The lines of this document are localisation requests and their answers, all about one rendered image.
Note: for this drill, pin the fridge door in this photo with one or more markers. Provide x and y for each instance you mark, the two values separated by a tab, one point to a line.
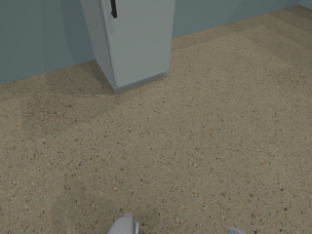
140	38

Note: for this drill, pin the robot left thigh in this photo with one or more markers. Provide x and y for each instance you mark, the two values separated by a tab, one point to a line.
125	225

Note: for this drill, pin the left robot shin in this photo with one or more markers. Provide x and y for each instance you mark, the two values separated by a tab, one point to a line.
128	215

